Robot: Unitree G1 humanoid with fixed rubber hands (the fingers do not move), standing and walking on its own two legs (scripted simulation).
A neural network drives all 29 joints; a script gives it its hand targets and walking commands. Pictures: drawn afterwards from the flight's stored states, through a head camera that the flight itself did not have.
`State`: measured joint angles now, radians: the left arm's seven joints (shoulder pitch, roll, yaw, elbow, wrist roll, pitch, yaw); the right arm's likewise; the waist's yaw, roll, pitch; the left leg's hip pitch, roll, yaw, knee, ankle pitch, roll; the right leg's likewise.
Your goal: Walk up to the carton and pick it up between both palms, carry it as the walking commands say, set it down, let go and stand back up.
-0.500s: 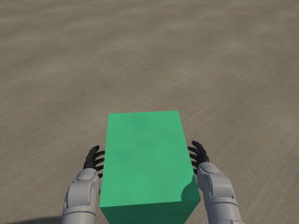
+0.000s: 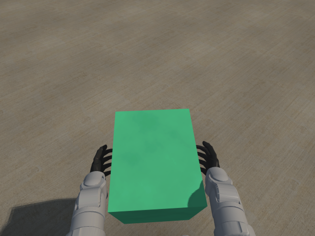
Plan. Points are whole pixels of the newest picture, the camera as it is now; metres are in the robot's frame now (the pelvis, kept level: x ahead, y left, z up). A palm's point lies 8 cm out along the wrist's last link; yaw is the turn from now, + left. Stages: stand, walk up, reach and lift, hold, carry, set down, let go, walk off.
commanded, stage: set down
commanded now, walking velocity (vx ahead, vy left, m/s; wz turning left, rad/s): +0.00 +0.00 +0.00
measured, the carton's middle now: (154, 169) +0.33 +0.03 -0.11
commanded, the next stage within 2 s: none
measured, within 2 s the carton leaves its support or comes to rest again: neither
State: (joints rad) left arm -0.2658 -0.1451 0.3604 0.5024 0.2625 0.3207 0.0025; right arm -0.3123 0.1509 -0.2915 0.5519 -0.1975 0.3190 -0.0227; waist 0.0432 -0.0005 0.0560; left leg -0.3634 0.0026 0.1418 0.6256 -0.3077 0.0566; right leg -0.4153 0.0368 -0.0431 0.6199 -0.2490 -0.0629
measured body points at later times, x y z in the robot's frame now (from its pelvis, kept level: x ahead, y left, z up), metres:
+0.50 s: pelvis -0.04 +0.00 -0.03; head +0.16 -0.01 +0.37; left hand +0.27 +0.18 -0.15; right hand +0.30 -0.14 -0.15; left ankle +0.01 +0.08 -0.72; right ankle +0.04 -0.08 -0.72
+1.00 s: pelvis -0.06 +0.00 -0.10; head +0.23 +0.00 +0.24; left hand +0.32 +0.19 -0.25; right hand +0.34 -0.13 -0.25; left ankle +0.01 +0.08 -0.72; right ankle +0.04 -0.08 -0.72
